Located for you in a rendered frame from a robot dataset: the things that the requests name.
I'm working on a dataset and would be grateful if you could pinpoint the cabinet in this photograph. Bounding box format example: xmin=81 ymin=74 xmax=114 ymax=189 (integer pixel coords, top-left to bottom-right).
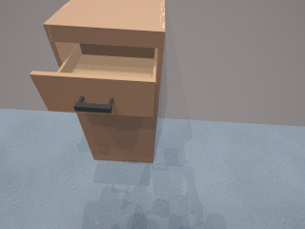
xmin=43 ymin=0 xmax=166 ymax=163

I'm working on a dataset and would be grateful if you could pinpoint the handle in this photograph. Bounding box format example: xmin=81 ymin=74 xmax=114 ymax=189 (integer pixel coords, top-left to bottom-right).
xmin=73 ymin=95 xmax=113 ymax=114

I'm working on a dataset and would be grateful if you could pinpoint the drawer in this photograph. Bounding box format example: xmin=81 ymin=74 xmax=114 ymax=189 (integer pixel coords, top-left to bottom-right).
xmin=30 ymin=43 xmax=157 ymax=117

